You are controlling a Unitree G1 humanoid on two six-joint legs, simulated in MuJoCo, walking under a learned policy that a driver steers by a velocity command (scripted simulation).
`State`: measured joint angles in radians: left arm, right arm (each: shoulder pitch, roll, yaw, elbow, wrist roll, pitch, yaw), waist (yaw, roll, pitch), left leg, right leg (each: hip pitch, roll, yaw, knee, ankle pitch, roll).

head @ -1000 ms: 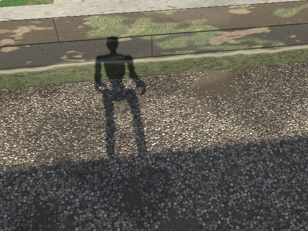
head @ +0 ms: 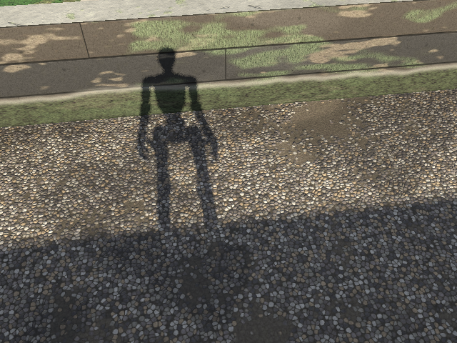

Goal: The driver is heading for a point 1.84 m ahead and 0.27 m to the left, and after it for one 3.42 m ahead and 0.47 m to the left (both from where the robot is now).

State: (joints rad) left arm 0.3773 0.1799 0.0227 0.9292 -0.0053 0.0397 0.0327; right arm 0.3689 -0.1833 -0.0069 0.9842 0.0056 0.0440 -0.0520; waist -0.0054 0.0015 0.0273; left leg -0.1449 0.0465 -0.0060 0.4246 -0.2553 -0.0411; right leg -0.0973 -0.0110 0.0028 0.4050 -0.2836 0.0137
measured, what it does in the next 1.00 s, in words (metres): steps on the spot: left foot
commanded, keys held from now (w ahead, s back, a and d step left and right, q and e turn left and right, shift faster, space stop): w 0.42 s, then no key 0.58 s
